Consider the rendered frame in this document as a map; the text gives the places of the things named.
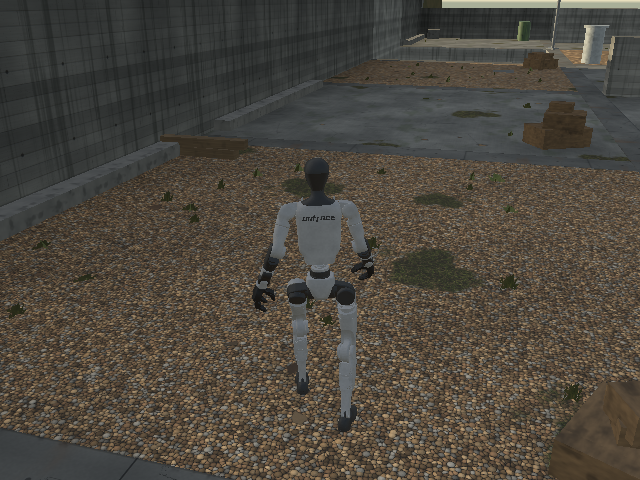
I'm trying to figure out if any robot left forearm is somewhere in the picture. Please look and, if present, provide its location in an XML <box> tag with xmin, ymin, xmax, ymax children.
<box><xmin>256</xmin><ymin>243</ymin><xmax>279</xmax><ymax>289</ymax></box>

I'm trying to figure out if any robot left thigh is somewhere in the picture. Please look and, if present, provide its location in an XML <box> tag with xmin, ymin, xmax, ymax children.
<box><xmin>287</xmin><ymin>278</ymin><xmax>309</xmax><ymax>337</ymax></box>

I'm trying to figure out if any robot right forearm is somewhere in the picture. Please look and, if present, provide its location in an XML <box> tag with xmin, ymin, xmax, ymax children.
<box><xmin>357</xmin><ymin>237</ymin><xmax>374</xmax><ymax>268</ymax></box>

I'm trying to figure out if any robot left hand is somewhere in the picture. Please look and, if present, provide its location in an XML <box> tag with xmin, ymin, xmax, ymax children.
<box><xmin>252</xmin><ymin>285</ymin><xmax>275</xmax><ymax>312</ymax></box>

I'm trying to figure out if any robot right foot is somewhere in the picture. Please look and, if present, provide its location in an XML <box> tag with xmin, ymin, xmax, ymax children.
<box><xmin>338</xmin><ymin>405</ymin><xmax>357</xmax><ymax>432</ymax></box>

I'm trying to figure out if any robot left upper arm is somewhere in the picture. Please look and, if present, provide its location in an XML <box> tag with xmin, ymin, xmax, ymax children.
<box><xmin>270</xmin><ymin>202</ymin><xmax>297</xmax><ymax>259</ymax></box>

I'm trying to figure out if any robot right hand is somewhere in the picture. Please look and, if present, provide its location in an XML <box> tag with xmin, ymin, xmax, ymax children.
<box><xmin>351</xmin><ymin>263</ymin><xmax>374</xmax><ymax>280</ymax></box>

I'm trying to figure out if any robot right upper arm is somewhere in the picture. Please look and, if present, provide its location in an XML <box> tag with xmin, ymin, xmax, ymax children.
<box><xmin>338</xmin><ymin>200</ymin><xmax>368</xmax><ymax>253</ymax></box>

